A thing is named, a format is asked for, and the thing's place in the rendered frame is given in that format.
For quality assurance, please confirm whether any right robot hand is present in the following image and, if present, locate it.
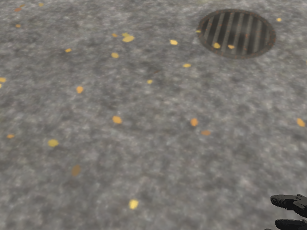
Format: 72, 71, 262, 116
265, 194, 307, 230

